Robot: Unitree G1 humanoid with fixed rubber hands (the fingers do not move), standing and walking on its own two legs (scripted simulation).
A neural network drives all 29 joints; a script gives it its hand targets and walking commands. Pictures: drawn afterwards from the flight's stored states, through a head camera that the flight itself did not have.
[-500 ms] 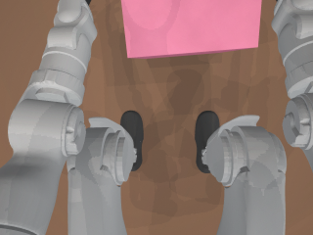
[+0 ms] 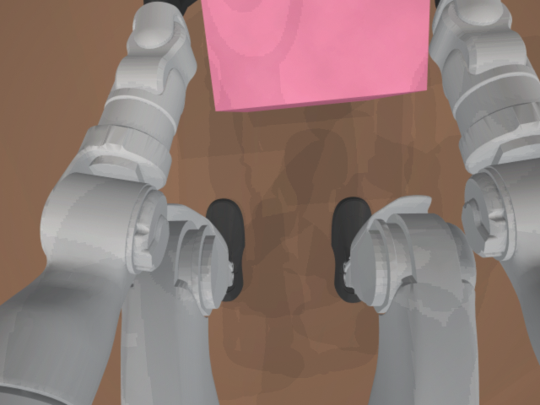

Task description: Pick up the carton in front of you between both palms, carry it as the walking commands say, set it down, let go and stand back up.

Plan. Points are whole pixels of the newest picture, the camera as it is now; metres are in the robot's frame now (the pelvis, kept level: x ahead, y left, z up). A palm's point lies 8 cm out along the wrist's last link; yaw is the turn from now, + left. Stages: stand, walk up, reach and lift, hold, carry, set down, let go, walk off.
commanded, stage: reach and lift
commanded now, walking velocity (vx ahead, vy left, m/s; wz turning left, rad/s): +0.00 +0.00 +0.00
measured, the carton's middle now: (306, 23) +0.52 -0.05 -0.25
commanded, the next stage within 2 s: none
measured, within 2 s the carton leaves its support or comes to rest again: leaves its support in 0.32 s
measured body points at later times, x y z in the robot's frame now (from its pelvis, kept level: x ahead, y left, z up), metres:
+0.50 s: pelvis +0.00 +0.01 +0.00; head +0.31 -0.05 +0.33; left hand +0.54 +0.10 -0.10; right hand +0.52 -0.21 -0.11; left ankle +0.13 +0.13 -0.34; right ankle +0.11 -0.12 -0.34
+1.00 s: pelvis +0.01 +0.02 +0.13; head +0.25 -0.02 +0.51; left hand +0.51 +0.10 +0.07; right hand +0.48 -0.20 +0.06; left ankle +0.13 +0.13 -0.34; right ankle +0.11 -0.12 -0.34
